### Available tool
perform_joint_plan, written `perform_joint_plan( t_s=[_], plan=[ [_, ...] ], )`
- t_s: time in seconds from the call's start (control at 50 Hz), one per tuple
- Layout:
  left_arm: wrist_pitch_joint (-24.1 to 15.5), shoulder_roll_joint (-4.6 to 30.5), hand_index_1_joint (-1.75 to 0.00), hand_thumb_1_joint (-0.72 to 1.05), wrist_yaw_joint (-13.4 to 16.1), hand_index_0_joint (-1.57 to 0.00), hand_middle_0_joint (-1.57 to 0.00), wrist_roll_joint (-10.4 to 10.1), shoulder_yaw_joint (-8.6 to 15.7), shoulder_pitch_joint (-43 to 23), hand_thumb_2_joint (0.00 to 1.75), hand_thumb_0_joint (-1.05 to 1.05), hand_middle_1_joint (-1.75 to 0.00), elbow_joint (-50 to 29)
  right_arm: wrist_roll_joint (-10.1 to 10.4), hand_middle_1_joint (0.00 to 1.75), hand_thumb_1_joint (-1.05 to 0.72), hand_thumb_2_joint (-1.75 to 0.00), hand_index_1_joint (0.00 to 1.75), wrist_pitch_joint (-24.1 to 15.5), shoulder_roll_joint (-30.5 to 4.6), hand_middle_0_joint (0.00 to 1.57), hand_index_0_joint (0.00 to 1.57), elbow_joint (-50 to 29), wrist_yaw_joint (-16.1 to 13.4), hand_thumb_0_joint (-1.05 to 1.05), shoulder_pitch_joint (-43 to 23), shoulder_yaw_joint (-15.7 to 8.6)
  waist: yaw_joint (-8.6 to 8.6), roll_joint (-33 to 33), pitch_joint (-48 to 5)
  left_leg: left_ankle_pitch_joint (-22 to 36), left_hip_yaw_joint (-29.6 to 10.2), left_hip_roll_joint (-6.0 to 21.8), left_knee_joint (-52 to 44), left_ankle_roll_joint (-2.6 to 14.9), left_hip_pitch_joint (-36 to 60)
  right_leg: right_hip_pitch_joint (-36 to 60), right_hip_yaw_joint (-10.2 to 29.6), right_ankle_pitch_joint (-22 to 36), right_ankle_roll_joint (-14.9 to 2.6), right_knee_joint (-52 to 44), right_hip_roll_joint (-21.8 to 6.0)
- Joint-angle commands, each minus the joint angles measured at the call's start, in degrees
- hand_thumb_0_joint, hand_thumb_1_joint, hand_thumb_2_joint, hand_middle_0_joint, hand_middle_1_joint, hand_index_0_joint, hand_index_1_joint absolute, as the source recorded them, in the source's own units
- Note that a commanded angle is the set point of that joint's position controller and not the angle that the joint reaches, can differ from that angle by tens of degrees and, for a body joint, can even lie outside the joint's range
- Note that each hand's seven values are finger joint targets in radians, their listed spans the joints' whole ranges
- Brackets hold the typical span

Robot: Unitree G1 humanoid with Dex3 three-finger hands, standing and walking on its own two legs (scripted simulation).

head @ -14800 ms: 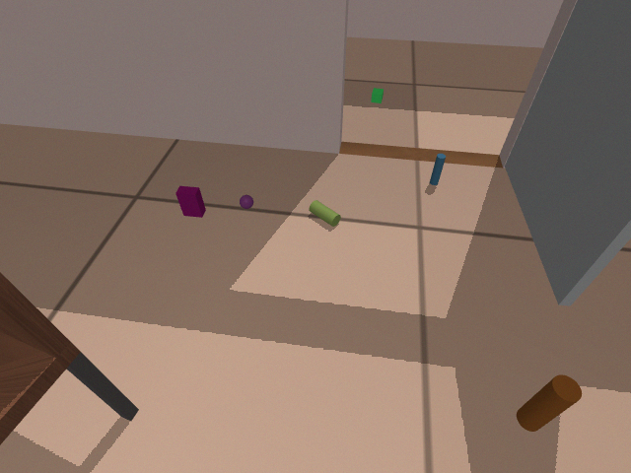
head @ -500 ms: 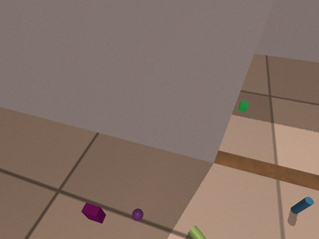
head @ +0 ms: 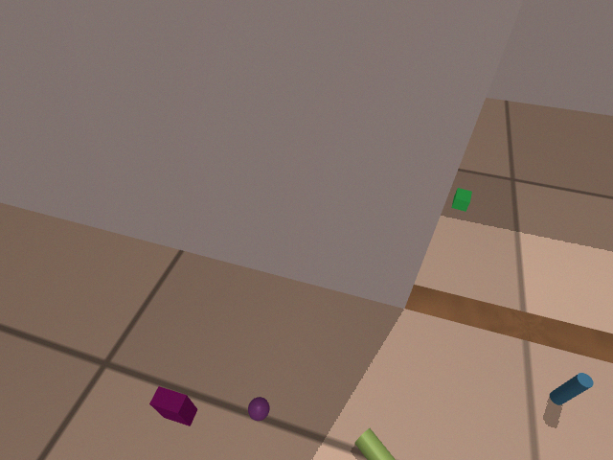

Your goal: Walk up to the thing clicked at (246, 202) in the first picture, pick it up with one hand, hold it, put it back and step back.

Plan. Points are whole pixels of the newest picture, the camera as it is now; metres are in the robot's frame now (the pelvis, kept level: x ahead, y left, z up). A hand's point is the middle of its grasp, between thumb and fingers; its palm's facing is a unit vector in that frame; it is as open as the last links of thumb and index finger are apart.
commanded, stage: stand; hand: left
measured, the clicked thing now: (258, 408) +0.40 +0.18 -0.75
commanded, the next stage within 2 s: rise first in 1.96 s
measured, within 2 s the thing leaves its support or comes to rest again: neither
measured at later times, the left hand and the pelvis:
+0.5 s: hand out of the picture +0.06 +0.25 -0.16, palm faces -0.03 -0.94 -0.34, open 7.4 cm; pelvis -0.01 +0.00 +0.00, yaw +0 degrees
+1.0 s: hand out of the picture +0.06 +0.25 -0.16, palm faces -0.05 -0.94 -0.34, open 7.4 cm; pelvis -0.01 +0.00 +0.00, yaw -1 degrees
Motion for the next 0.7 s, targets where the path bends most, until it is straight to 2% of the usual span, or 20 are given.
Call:
perform_joint_plan(
  t_s=[0.0, 0.12, 0.26, 0.38, 0.46, 0.5, 0.58, 0.6, 0.68],
  plan=[
    [-1.0, 12.2, -0.3, 0.9, 0.8, -0.2, -0.2, -0.3, 2.4, -1.7, 0.9, 0.0, -0.3, -3.5, 0.1, 0.3, -0.9, -0.9, 0.3, -1.3, -12.6, 0.2, 0.2, -3.3, -0.9, 0.0, -2.3, -2.1, 0.28, 1.2, -6.4, 12.8, -3.9, 6.6, -1.4, 1.93, 2.3, 0.9, 4.3, 9.4, -1.75, -2.5, -6.4],
    [-1.0, 12.5, -0.3, 0.9, 0.8, -0.2, -0.2, -0.2, 2.4, -1.4, 0.9, 0.0, -0.3, -3.7, 0.1, 0.3, -0.9, -0.9, 0.3, -1.3, -12.5, 0.2, 0.2, -3.2, -0.8, 0.0, -2.3, -2.0, 0.26, 0.8, -5.4, 11.8, -4.0, 6.6, -1.9, 1.71, 2.2, -0.4, 4.3, 7.9, -1.87, -2.7, -6.1],
    [-0.8, 12.0, -0.3, 0.9, 0.6, -0.2, -0.2, -0.1, 2.3, -0.8, 0.9, 0.0, -0.3, -3.7, 0.0, 0.3, -0.9, -0.9, 0.3, -1.3, -13.3, 0.2, 0.2, -3.1, -0.8, 0.0, -2.3, -2.0, 0.34, 1.5, -3.4, 4.8, -4.2, 6.3, -3.3, 1.89, 1.0, -2.1, 4.8, 2.8, -1.96, -3.6, -5.9],
    [-1.0, 12.4, -0.3, 0.9, 0.6, -0.2, -0.2, -0.2, 2.2, -0.2, 0.9, 0.0, -0.3, -3.8, 0.0, 0.3, -0.9, -0.9, 0.3, -1.4, -12.7, 0.2, 0.2, -3.1, -0.6, 0.0, -1.7, -2.0, 0.34, -0.3, -4.0, 7.2, -4.3, 6.5, -2.8, 2.02, 1.8, -2.2, 4.9, 3.6, -1.99, -3.4, -6.0],
    [-1.0, 12.6, -0.3, 0.9, 0.6, -0.2, -0.2, -0.2, 2.2, -0.6, 0.9, 0.0, -0.3, -4.1, -0.1, 0.3, -0.9, -0.9, 0.3, -1.3, -12.9, 0.2, 0.2, -2.8, -0.6, 0.0, -0.6, -2.0, -0.04, 0.1, -3.3, 5.0, -4.2, 6.2, -2.9, 1.97, 0.7, -2.3, 5.4, 2.2, -2.21, -3.8, -6.2],
    [-0.9, 12.6, -0.3, 0.9, 0.5, -0.2, -0.2, -0.2, 2.3, 0.1, 0.9, 0.0, -0.3, -4.0, -0.1, 0.3, -0.9, -0.9, 0.3, -1.3, -12.8, 0.2, 0.2, -2.9, -0.5, 0.0, -1.3, -2.0, 0.34, 0.4, -3.0, 3.9, -4.3, 6.2, -3.1, 1.93, 0.8, -2.7, 5.2, 1.3, -2.18, -3.8, -5.9],
    [-1.0, 12.6, -0.3, 0.9, 0.5, -0.2, -0.2, -0.2, 2.3, -0.3, 0.9, 0.0, -0.3, -4.3, -0.1, 0.3, -0.9, -0.9, 0.3, -1.4, -12.8, 0.2, 0.2, -2.9, -0.6, 0.0, -0.3, -1.9, 0.12, 0.6, -3.7, 5.2, -4.2, 6.4, -2.9, 2.04, 0.6, -1.9, 5.4, 2.8, -2.22, -3.3, -6.1],
    [-0.9, 12.8, -0.3, 0.9, 0.5, -0.2, -0.2, -0.3, 2.3, -0.2, 0.9, 0.0, -0.3, -4.1, -0.1, 0.3, -0.9, -0.9, 0.3, -1.4, -12.6, 0.2, 0.2, -2.6, -0.6, 0.0, 0.0, -1.8, 0.04, 0.4, -2.7, 4.2, -4.4, 6.2, -3.5, 1.67, 0.0, -2.6, 5.3, 1.1, -2.17, -3.4, -5.9],
    [-0.8, 13.1, -0.3, 0.9, 0.5, -0.2, -0.2, -0.2, 2.3, 0.4, 0.9, 0.0, -0.3, -4.1, 0.0, 0.3, -0.9, -0.9, 0.3, -1.2, -12.7, 0.2, 0.2, -2.9, -0.6, 0.0, -0.5, -1.9, 0.14, 0.7, -2.6, 2.9, -4.5, 6.2, -3.3, 1.83, 0.0, -2.9, 5.3, 0.6, -2.33, -3.6, -5.8]
  ],
)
